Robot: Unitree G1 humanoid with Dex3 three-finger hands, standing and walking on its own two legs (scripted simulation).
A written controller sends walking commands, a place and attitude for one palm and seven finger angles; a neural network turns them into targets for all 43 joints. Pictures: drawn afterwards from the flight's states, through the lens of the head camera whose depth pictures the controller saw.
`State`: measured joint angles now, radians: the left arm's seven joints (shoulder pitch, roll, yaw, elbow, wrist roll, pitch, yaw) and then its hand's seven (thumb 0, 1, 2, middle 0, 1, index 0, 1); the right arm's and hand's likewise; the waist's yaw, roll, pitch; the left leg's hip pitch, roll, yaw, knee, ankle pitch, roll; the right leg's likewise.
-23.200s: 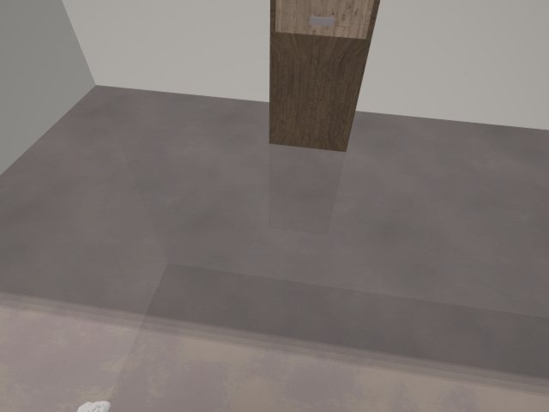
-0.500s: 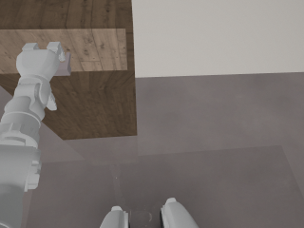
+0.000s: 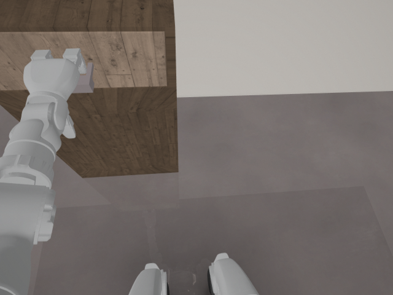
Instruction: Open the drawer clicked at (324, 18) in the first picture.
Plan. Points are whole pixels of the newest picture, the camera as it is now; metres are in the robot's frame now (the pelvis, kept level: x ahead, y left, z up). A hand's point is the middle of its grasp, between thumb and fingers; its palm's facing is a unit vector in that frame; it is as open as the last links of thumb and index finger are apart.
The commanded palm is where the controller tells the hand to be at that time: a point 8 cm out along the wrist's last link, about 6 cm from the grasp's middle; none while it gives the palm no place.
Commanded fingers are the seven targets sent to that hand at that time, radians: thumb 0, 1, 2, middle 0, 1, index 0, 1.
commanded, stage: lift the fingers back up to retry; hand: left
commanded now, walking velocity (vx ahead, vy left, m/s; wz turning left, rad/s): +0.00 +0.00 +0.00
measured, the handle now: (68, 76) +0.58 +0.24 +0.03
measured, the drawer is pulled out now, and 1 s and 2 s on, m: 0.00 0.00 0.00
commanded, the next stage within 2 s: re-aim the fingers above the handle in 0.72 s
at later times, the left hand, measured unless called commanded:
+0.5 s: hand (55, 76) +0.53 +0.23 +0.08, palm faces -0.06 -0.01 -1.00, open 13.8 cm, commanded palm +0.51 +0.23 +0.14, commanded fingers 0.00 -0.50 0.30 -0.30 -1.20 -0.30 -1.20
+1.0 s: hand (49, 78) +0.52 +0.24 +0.09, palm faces -0.04 +0.01 -1.00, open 13.8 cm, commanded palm +0.50 +0.24 +0.15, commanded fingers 0.00 -0.50 0.30 -0.30 -1.20 -0.30 -1.20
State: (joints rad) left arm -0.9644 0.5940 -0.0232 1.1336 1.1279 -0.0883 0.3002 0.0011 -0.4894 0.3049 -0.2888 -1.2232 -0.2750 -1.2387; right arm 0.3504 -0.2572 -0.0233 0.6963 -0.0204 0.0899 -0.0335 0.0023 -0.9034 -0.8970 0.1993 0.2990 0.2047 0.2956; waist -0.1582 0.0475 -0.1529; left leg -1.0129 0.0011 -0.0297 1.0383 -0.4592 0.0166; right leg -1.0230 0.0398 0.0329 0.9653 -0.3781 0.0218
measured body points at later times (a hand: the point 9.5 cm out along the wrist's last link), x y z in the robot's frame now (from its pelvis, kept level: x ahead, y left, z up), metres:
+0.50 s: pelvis +0.03 +0.00 +0.03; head +0.14 +0.00 +0.47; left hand +0.53 +0.23 +0.14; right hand +0.03 -0.27 -0.09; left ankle +0.01 +0.11 -0.67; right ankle +0.04 -0.14 -0.67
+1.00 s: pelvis +0.04 -0.01 +0.04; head +0.14 -0.01 +0.48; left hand +0.52 +0.24 +0.14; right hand +0.08 -0.28 -0.09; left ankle +0.01 +0.11 -0.67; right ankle +0.04 -0.14 -0.67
